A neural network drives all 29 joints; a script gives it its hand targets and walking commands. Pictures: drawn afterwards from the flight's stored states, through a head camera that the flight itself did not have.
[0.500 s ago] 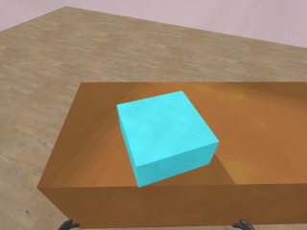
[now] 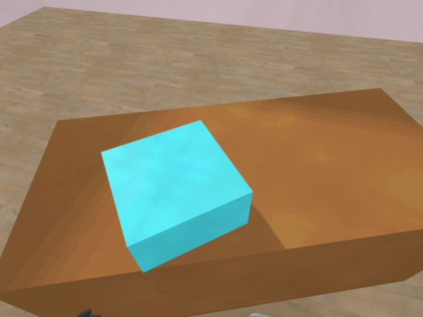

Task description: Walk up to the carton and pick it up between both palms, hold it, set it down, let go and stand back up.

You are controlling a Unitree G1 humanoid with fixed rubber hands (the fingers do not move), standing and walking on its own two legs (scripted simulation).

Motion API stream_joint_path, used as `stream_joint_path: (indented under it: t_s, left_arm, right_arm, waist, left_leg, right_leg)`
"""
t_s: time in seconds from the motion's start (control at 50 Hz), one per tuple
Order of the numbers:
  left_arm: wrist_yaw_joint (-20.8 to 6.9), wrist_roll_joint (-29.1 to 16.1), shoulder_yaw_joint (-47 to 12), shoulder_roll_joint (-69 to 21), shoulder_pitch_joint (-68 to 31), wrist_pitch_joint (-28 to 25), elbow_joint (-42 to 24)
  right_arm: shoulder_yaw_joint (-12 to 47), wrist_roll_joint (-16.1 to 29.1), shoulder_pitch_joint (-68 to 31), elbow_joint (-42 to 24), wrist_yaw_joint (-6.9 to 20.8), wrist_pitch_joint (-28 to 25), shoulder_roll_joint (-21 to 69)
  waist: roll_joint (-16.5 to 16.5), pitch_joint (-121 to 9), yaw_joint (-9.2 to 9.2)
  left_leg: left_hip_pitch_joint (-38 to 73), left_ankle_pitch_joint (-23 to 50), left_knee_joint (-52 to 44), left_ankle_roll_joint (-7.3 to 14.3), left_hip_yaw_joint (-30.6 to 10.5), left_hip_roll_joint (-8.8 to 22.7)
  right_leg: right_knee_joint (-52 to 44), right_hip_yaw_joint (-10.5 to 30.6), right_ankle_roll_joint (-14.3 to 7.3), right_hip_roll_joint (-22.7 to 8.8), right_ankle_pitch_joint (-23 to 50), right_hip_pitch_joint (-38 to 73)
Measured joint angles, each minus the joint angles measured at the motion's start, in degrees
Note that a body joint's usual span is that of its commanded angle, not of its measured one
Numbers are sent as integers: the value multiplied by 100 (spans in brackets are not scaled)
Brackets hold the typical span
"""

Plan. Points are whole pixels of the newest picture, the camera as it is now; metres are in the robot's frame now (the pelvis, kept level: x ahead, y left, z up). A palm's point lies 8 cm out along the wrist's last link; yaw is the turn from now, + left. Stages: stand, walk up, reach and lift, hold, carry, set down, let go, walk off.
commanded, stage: walk up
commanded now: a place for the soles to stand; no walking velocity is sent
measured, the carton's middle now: (175, 188) +0.48 +0.09 -0.10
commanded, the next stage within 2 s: none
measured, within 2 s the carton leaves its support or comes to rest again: neither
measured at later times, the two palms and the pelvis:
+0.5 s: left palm out of the picture +0.06 +0.30 -0.09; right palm (332, 300) +0.18 -0.24 -0.09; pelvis +0.02 +0.01 +0.00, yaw +8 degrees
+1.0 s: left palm out of the picture +0.09 +0.32 -0.06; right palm out of the picture +0.14 -0.19 -0.08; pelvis +0.01 +0.05 +0.02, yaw +6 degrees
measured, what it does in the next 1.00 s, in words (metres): steps on the spot: left foot, then right foot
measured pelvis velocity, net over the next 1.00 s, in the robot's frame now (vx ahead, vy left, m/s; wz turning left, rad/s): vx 0.01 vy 0.05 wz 0.10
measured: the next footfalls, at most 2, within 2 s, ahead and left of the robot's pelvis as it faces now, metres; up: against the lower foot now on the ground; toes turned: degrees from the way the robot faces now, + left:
left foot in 0.52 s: +0.06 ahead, +0.16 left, +0.00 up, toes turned +9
right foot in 0.82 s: +0.08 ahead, -0.08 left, +0.00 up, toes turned +5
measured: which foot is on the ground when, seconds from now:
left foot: up 0.00-0.50, down 0.52-1.00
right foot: down 0.00-0.54, up 0.56-0.80, down 0.82-1.00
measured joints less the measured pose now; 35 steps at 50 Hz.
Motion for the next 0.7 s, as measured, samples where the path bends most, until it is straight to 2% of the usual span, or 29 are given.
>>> stream_joint_path:
  t_s: [0.04, 0.12, 0.22, 0.32, 0.42, 0.5, 0.52, 0.56, 0.58, 0.62, 0.7]
  left_arm:
    - [125, -8, -86, -51, 26, 22, 4]
    - [277, -31, -198, -153, 122, 85, 51]
    - [387, 20, -207, -101, 205, 44, 33]
    - [514, 34, -180, -4, 153, 9, 36]
    - [547, 51, -202, 64, 106, 33, -12]
    - [504, 49, -189, 202, 65, 101, -89]
    - [480, 40, -189, 257, 48, 123, -104]
    - [431, -11, -158, 400, -42, 180, -55]
    - [414, -50, -156, 405, -27, 218, -38]
    - [421, -100, -160, 350, 43, 324, -5]
    - [399, -156, -205, 245, 26, 341, 85]
  right_arm:
    - [58, 29, -70, -83, 14, 160, 66]
    - [156, 36, -227, -198, -4, 267, 96]
    - [146, -38, -418, -267, -4, 345, 111]
    - [64, -61, -799, -356, 53, 444, 75]
    - [27, -21, -1081, -423, 109, 477, 69]
    - [45, 88, -1210, -453, 168, 402, 206]
    - [56, 114, -1209, -469, 184, 346, 252]
    - [100, 123, -1249, -421, 199, 230, 445]
    - [140, 122, -1211, -434, 194, 189, 489]
    - [188, 155, -1113, -434, 151, 160, 516]
    - [205, 144, -980, -449, 60, 121, 490]
  waist:
    - [37, -33, 98]
    - [187, -67, 254]
    - [241, -48, 369]
    - [171, 181, 432]
    - [144, 329, 457]
    - [24, 325, 473]
    - [-31, 298, 466]
    - [-419, 387, 520]
    - [-490, 331, 520]
    - [-471, 105, 413]
    - [-438, -191, 230]
  left_leg:
    - [-352, -470, 838, -1, -195, -286]
    - [-814, -260, 1626, -51, -172, -680]
    - [-1160, -14, 1804, -144, -122, -825]
    - [-1382, 225, 1963, -167, -349, -847]
    - [-1297, 293, 1538, -181, -465, -747]
    - [-868, 359, 463, -123, -295, -622]
    - [-695, 687, 19, -82, -255, -625]
    - [-568, 992, -118, -32, -56, -869]
    - [-580, 924, -74, -4, -14, -906]
    - [-645, 794, -19, 67, -42, -861]
    - [-556, 941, -353, 123, -31, -834]
  right_leg:
    - [256, -41, -114, 40, -348, -45]
    - [85, -162, -211, 85, -391, 194]
    - [-171, -347, -248, 51, -407, 447]
    - [-205, -446, -214, -77, -403, 487]
    - [-176, -566, -81, -270, -385, 425]
    - [14, -636, 76, -469, -444, 291]
    - [130, -643, 127, -530, -492, 224]
    - [422, -418, 132, -779, -678, 136]
    - [567, -305, 94, -738, -1009, 75]
    - [994, -82, 73, -445, -1761, -49]
    - [1158, 173, 110, -117, -1844, 9]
